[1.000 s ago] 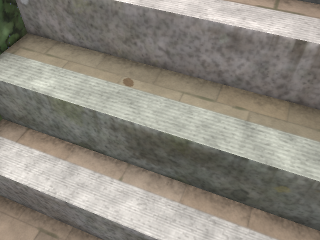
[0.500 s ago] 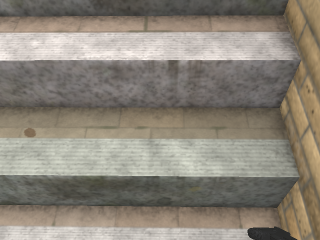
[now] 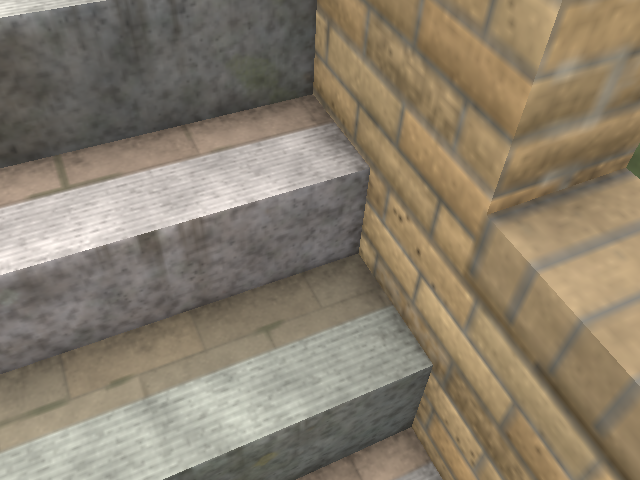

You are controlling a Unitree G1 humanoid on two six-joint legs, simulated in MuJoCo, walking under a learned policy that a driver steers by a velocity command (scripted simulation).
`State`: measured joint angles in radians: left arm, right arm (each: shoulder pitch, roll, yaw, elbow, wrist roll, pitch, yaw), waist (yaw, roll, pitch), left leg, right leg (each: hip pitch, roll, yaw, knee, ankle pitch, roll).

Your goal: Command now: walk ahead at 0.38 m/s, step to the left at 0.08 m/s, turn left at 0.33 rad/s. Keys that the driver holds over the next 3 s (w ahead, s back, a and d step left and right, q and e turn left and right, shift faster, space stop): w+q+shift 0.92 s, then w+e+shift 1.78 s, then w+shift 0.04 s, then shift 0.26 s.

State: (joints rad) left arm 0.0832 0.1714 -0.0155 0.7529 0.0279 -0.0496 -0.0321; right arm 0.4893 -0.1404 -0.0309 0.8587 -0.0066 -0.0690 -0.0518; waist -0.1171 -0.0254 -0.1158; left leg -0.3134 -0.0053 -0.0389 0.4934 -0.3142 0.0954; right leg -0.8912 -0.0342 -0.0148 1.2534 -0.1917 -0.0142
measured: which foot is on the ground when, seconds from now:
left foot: down 0.00-0.08, up 0.10-0.58, down 0.60-1.00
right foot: up 0.00-0.08, down 0.10-0.56, up 0.58-1.00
